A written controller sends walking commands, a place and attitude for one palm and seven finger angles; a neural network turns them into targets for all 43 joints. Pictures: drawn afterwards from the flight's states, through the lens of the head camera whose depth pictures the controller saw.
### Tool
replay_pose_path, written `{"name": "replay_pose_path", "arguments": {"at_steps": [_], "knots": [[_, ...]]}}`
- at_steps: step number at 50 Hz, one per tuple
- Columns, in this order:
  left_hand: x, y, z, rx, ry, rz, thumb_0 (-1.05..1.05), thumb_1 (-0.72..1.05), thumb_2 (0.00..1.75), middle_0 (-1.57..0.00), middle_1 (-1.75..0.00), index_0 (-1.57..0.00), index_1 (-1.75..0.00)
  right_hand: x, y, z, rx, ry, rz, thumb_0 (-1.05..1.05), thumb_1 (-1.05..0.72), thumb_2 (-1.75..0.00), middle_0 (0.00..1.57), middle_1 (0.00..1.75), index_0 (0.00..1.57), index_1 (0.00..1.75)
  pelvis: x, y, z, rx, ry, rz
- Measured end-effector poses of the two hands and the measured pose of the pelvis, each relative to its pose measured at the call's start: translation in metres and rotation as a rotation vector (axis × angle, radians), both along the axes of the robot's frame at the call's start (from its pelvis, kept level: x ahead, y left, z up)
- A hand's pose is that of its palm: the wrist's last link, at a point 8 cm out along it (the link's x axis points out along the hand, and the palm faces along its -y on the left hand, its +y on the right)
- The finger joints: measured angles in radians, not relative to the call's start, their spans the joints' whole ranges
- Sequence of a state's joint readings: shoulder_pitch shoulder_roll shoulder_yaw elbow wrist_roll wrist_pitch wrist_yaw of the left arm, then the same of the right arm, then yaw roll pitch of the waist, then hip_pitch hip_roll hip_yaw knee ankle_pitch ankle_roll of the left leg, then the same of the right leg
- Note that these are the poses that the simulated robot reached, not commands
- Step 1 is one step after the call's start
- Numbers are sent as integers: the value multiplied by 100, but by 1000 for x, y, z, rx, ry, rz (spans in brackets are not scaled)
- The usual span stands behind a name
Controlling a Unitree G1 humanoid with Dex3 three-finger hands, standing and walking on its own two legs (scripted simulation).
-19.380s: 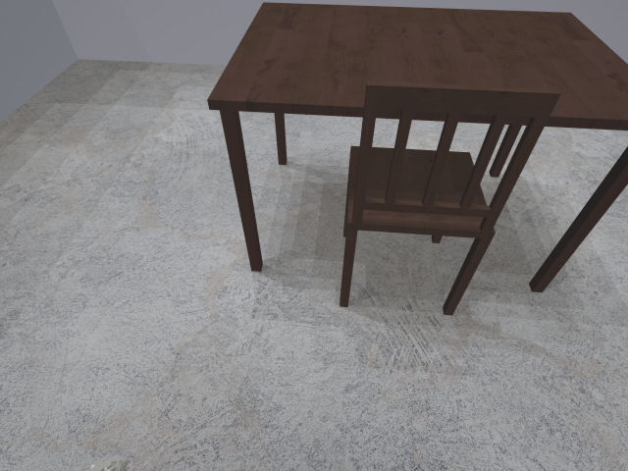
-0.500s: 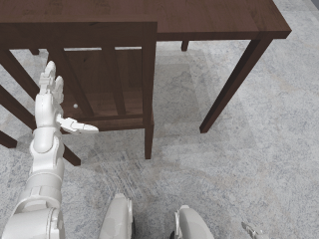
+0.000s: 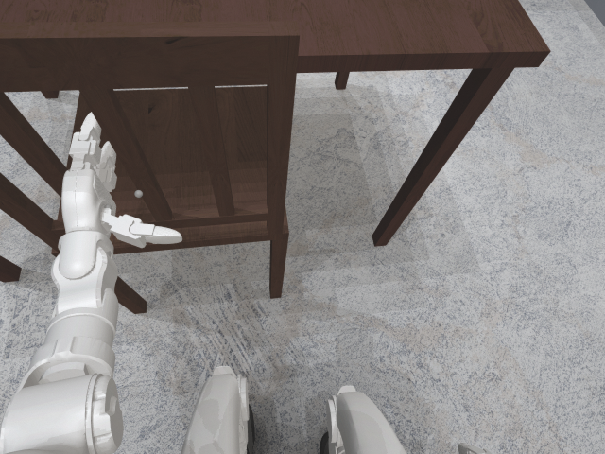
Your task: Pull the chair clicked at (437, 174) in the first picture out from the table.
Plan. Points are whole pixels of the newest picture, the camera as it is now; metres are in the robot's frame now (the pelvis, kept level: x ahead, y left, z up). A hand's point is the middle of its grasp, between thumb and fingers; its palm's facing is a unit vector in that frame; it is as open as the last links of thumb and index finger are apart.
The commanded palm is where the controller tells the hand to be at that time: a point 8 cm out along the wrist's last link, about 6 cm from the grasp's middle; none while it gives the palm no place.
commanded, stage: push the fingers through the gap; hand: left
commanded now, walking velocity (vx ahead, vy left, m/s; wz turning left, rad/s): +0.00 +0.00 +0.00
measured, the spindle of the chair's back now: (137, 166) +0.48 +0.21 +0.03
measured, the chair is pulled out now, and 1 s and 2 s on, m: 0.00 0.00 0.05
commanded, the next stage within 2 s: hook a spindle and tug to test in 0.10 s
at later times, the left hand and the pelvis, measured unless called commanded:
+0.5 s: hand (146, 191) +0.45 +0.20 +0.02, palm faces +0.16 -0.99 -0.02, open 15.9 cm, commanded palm +0.42 +0.23 +0.03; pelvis +0.00 +0.00 +0.00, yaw +0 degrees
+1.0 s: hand (152, 184) +0.45 +0.19 +0.02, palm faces +0.15 -0.99 -0.04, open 6.8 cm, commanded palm +0.42 +0.23 +0.03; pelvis +0.00 -0.01 +0.00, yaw +0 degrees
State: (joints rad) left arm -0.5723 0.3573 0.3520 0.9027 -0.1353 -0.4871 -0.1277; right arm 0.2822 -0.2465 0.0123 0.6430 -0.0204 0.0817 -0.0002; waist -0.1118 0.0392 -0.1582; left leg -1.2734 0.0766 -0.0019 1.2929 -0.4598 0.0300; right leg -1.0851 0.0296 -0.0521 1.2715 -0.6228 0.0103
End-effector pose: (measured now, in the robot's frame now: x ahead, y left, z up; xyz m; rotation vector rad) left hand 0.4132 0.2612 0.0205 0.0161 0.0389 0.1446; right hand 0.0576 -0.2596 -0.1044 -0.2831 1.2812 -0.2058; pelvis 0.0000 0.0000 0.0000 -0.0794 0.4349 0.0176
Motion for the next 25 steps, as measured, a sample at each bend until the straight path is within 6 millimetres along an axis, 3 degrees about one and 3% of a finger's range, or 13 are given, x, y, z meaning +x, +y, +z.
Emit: {"name": "replay_pose_path", "arguments": {"at_steps": [15, 25], "knots": [[7, -10, 8, 5, -32, -16, -2, -50, 30, -7, -11, -7, -11, 14, 2, 1, -1, -36, 13, 1, -91, -89, 21, 30, 20, 30, 0, 2, 0, -3, -1, 2], [3, -10, 1, 3, -13, 16, -2, -50, 30, -19, -46, -18, -47, 14, 3, -1, 11, -34, 21, 1, -91, -89, 21, 30, 20, 30, 0, -2, -1, 3, -2, 1]]}}
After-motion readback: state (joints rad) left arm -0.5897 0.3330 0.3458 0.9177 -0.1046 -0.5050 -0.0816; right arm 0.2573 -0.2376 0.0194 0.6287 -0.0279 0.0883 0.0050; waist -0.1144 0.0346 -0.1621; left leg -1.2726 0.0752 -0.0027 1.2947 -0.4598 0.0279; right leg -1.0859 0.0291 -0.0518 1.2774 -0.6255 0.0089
